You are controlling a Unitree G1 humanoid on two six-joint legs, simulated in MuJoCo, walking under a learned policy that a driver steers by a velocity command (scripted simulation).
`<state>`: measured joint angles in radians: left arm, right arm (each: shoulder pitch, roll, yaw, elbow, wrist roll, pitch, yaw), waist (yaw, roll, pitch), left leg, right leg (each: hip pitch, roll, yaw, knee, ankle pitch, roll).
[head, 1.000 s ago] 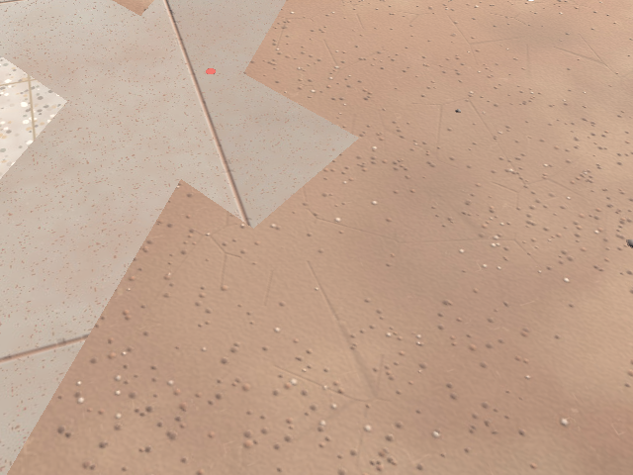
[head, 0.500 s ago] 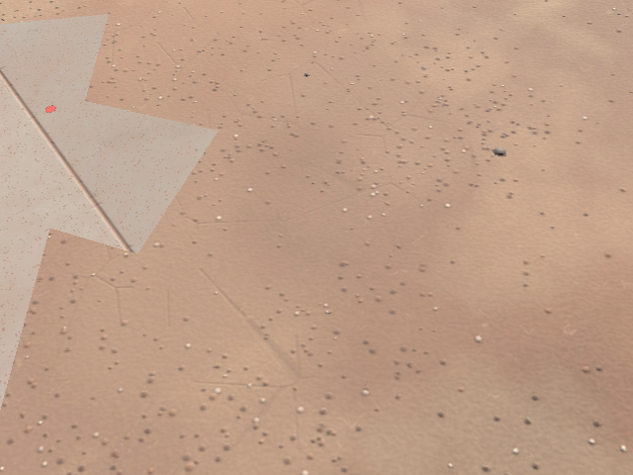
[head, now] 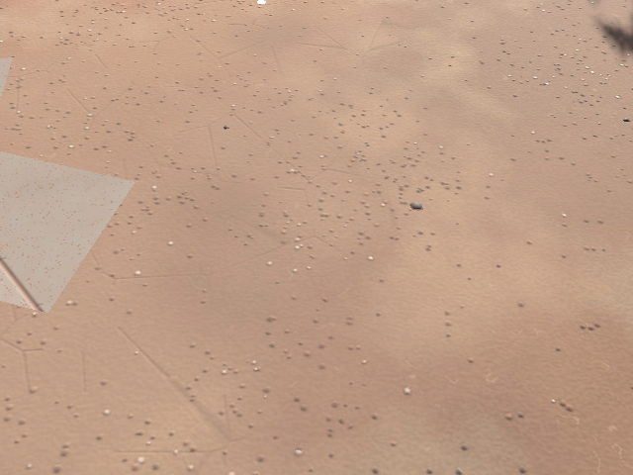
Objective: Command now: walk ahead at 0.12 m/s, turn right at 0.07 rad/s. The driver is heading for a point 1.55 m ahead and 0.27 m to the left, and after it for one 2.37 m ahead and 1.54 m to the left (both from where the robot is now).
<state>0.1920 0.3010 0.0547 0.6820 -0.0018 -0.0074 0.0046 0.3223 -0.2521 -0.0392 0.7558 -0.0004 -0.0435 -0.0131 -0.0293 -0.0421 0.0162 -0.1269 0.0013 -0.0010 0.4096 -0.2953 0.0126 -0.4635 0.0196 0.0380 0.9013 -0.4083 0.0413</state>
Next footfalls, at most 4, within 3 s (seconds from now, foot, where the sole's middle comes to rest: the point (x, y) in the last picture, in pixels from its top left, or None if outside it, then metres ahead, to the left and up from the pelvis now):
0.14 right None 0.13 -0.13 -0.78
1.74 left None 0.45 0.13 -0.78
2.32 right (341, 354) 0.78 -0.09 -0.78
2.86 left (234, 263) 1.05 0.18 -0.78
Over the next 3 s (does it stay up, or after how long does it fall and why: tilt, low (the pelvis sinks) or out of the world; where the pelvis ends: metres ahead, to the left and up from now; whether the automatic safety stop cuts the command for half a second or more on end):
stays up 0.97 0.09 -0.01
